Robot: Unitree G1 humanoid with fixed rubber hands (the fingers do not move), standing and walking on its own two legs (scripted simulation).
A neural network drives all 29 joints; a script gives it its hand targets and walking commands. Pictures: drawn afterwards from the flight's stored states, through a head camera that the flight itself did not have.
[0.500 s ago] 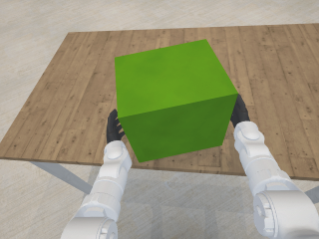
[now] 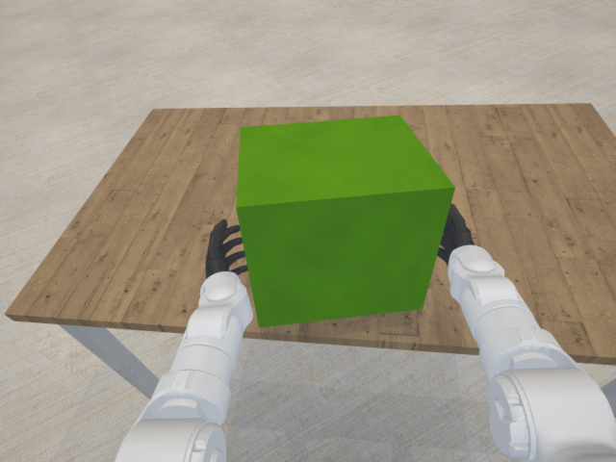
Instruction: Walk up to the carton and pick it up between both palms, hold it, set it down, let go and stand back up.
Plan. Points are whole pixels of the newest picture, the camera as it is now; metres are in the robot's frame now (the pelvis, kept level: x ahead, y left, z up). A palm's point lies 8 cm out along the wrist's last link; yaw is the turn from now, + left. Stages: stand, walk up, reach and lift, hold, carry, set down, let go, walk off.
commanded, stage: reach and lift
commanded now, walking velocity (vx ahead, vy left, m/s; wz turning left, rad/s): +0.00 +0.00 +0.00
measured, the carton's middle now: (331, 218) +0.47 +0.04 +0.06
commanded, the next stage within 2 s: none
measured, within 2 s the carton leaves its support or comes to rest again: neither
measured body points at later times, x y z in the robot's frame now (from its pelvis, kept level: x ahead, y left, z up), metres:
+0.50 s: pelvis -0.01 +0.01 +0.00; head -0.03 +0.01 +0.45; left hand +0.38 +0.21 +0.12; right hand +0.42 -0.12 +0.11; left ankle -0.01 +0.13 -0.73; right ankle +0.04 -0.07 -0.73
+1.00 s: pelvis -0.01 +0.04 +0.01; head -0.08 +0.06 +0.45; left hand +0.36 +0.23 +0.15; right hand +0.40 -0.11 +0.17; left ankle -0.01 +0.13 -0.73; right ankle +0.04 -0.07 -0.73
